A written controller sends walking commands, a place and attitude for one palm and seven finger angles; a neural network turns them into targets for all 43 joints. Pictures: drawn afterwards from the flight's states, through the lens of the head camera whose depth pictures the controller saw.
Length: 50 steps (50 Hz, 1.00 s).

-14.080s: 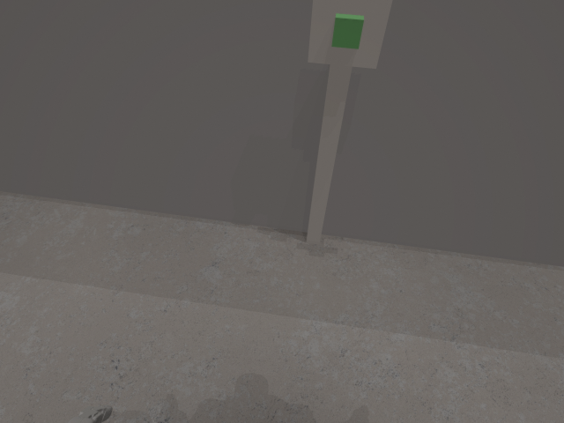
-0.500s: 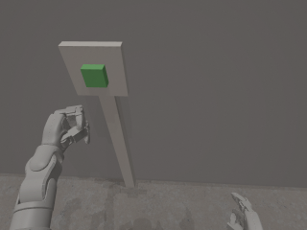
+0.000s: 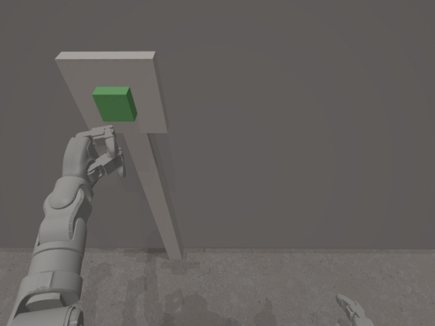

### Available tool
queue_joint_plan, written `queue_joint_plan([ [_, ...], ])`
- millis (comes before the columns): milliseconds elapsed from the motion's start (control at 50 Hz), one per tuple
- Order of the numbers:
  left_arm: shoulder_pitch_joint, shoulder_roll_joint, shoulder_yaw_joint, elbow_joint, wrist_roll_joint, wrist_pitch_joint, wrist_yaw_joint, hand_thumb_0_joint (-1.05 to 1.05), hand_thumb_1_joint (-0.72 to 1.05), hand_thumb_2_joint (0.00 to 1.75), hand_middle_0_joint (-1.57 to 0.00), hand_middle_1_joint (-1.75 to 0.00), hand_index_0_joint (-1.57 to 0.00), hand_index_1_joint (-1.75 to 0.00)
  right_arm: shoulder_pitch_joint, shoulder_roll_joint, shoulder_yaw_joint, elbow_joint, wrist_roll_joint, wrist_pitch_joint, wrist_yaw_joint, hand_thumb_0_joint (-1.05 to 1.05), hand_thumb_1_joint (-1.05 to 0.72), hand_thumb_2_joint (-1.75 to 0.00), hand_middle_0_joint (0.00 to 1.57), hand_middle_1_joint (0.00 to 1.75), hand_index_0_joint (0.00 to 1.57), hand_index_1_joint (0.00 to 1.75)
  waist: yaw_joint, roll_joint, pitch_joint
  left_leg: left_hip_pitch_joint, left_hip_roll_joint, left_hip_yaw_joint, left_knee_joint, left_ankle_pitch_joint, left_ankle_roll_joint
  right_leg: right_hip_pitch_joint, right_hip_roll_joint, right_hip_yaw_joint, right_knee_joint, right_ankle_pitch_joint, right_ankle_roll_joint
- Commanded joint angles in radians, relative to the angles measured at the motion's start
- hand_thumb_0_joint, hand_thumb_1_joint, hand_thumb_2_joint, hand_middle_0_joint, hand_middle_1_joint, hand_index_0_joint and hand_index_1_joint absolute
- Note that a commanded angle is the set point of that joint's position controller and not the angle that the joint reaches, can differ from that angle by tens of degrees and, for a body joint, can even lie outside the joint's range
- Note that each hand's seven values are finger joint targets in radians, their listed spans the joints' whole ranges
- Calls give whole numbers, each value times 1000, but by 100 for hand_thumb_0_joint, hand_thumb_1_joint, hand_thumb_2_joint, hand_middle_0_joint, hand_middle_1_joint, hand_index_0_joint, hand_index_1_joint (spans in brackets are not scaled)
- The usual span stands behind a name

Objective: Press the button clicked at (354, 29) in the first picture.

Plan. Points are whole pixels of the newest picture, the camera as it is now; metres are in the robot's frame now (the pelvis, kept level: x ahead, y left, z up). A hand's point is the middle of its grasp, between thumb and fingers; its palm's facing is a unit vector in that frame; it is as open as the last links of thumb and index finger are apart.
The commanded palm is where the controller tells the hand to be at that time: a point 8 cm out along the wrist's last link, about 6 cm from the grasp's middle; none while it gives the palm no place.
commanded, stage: aim a knuckle at the button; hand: left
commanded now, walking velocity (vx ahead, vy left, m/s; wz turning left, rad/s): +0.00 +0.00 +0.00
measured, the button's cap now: (116, 103) +0.50 +0.23 +0.16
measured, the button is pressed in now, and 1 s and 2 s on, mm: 0 0 9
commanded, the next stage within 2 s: press the button with the knuckle in 0.86 s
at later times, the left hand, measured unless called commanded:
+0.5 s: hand (123, 150) +0.41 +0.20 +0.12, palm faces +0.06 -1.00 -0.01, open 3.1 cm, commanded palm +0.37 +0.25 +0.13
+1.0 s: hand (124, 149) +0.40 +0.20 +0.12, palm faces +0.05 -1.00 +0.00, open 3.1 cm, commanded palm +0.38 +0.25 +0.13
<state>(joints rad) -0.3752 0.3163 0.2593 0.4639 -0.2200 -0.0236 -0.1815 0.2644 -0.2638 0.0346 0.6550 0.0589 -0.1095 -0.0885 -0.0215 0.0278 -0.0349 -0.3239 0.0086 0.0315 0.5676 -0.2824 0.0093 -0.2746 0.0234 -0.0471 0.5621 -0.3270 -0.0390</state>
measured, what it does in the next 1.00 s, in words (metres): stands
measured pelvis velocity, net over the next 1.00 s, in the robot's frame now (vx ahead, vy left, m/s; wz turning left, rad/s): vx -0.01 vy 0.01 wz -0.01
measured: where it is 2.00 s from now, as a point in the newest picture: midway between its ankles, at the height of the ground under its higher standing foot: outside the picture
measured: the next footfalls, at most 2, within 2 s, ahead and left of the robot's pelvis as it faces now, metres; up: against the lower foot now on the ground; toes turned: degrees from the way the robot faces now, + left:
none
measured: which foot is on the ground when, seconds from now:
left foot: down 0.00-1.00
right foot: down 0.00-1.00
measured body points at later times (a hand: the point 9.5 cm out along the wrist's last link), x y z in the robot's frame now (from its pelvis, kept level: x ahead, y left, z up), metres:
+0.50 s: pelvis +0.00 +0.01 +0.00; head +0.02 +0.00 +0.45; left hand +0.40 +0.25 +0.12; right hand +0.08 -0.25 -0.11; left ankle +0.01 +0.11 -0.73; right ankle -0.02 -0.09 -0.73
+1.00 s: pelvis -0.01 +0.01 +0.00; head +0.01 +0.01 +0.45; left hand +0.39 +0.25 +0.13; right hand +0.12 -0.24 -0.10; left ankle +0.01 +0.11 -0.73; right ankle -0.02 -0.09 -0.73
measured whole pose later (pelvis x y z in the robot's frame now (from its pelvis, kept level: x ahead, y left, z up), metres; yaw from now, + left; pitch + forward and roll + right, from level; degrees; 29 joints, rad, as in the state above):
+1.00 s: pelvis -0.01 +0.01 +0.00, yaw +0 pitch +4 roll -1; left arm -0.54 0.32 0.25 0.68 -0.19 -0.11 -0.16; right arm 0.27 -0.25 0.04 0.62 0.05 -0.05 -0.07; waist -0.04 0.02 -0.05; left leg -0.40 0.01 0.04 0.62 -0.30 0.02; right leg -0.35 0.02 -0.04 0.60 -0.33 -0.03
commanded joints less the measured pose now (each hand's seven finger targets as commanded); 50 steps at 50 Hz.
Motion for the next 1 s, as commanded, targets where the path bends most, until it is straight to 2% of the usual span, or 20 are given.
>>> queue_joint_plan([
  [0,-479,212,40,-135,-12,-85,-7,0,90,90,-130,-150,-130,-150,-35,-130,-44,-122,8,-29,-9,0,-90,-90,20,30,20,30,-30,-38,-229,140,-9,-32,-25,235,35,-5,-19,39,-76,350,26],
  [80,-607,225,35,-51,4,-118,4,0,90,90,-130,-150,-130,-150,-13,-134,-47,-108,4,-19,-9,0,-90,-90,20,30,20,30,-39,11,-256,146,-11,-41,-16,200,33,-46,-18,43,-70,288,20],
  [140,-631,255,65,21,12,-144,10,0,90,90,-130,-150,-130,-150,15,-138,-50,-101,-2,-8,-3,0,-90,-90,20,30,20,30,-32,-12,-313,140,-10,-40,-3,235,35,-20,-17,46,-52,330,20],
  [240,-504,274,103,48,21,-170,1,0,90,90,-130,-150,-130,-150,31,-137,-57,-132,-3,9,14,0,-90,-90,20,30,20,30,9,18,-355,128,-8,-30,2,308,31,28,-14,42,-24,413,13],
  [280,-503,232,72,26,13,-168,-2,0,90,90,-130,-150,-130,-150,30,-134,-57,-143,-1,12,19,0,-90,-90,20,30,20,30,-2,12,-335,133,-5,-30,0,311,31,8,-9,36,-27,410,15],
  [300,-486,246,89,42,6,-165,-1,0,90,90,-130,-150,-130,-150,38,-140,-60,-141,-1,16,20,0,-90,-90,20,30,20,30,-6,-49,-320,112,-2,-32,0,301,34,14,-5,33,-31,407,18],
  [320,-488,260,100,22,3,-166,-1,0,90,90,-130,-150,-130,-150,36,-143,-62,-146,1,18,19,0,-90,-90,20,30,20,30,-2,-61,-311,100,-2,-28,-6,292,35,20,-6,36,-34,410,20],
  [360,-474,276,119,-41,2,-167,2,0,90,90,-130,-150,-130,-150,30,-140,-63,-155,-1,18,18,0,-90,-90,20,30,20,30,6,-2,-339,124,-4,-21,-6,312,36,32,-8,41,-32,430,18],
  [420,-496,287,116,-82,9,-172,6,0,90,90,-130,-150,-130,-150,31,-138,-62,-149,-1,23,14,0,-90,-90,20,30,20,30,-8,-3,-318,123,1,-26,-10,305,36,20,-5,40,-32,411,18],
  [460,-490,233,73,-131,6,-177,2,0,90,90,-130,-150,-130,-150,21,-130,-63,-152,1,16,14,0,-90,-90,20,30,20,30,-11,62,-326,169,3,-28,-6,322,32,-5,-3,37,-34,397,15],
  [500,-497,216,56,-134,-2,-174,1,0,90,90,-130,-150,-130,-150,21,-132,-64,-143,1,11,12,0,-90,-90,20,30,20,30,-22,3,-315,173,7,-39,-8,309,34,-11,2,30,-41,375,15],
  [540,-497,169,18,-120,-6,-159,-2,0,90,90,-130,-150,-130,-150,13,-130,-61,-140,3,7,11,0,-90,-90,20,30,20,30,-25,35,-300,187,7,-42,-13,290,31,-42,1,28,-46,348,14],
  [600,-509,215,55,-74,-2,-137,10,0,90,90,-130,-150,-130,-150,11,-139,-58,-128,3,11,6,0,-90,-90,20,30,20,30,-27,-16,-257,147,3,-46,-18,232,33,-49,-1,25,-57,302,15],
  [680,-558,158,-4,-74,7,-135,14,0,90,90,-130,-150,-130,-150,-6,-129,-52,-137,5,10,8,0,-90,-90,20,30,20,30,-32,15,-262,160,2,-51,-20,220,29,-69,-4,23,-53,279,12],
  [740,-548,178,23,-62,9,-144,27,0,90,90,-130,-150,-130,-150,-5,-130,-52,-139,1,8,11,0,-90,-90,20,30,20,30,-18,3,-298,170,2,-56,-13,235,27,-55,-4,24,-43,288,10],
  [780,-549,195,37,-34,11,-141,31,0,90,90,-130,-150,-130,-150,-9,-131,-48,-140,1,11,11,0,-90,-90,20,30,20,30,-17,0,-281,150,1,-53,-13,217,27,-58,-6,26,-45,280,12],
  [800,-557,217,51,-5,13,-139,34,0,90,90,-130,-150,-130,-150,-4,-136,-46,-135,1,16,9,0,-90,-90,20,30,20,30,-23,-40,-263,126,0,-53,-12,200,30,-54,-5,27,-49,270,13],
  [900,-616,219,42,-19,22,-159,30,0,90,90,-130,-150,-130,-150,-7,-131,-45,-148,0,19,11,0,-90,-90,20,30,20,30,-21,23,-302,137,-5,-49,-3,209,30,-46,-8,35,-39,284,10],
  [940,-578,219,50,-13,16,-162,22,0,90,90,-130,-150,-130,-150,-6,-130,-45,-153,1,18,11,0,-90,-90,20,30,20,30,-16,9,-321,140,-3,-45,-3,223,30,-31,-7,35,-38,302,12],
  [980,-639,240,55,11,13,-166,16,0,90,90,-130,-150,-130,-150,2,-134,-44,-140,2,20,7,0,-90,-90,20,30,20,30,-32,-3,-288,117,-3,-47,-3,203,30,-45,-6,36,-42,291,14],
])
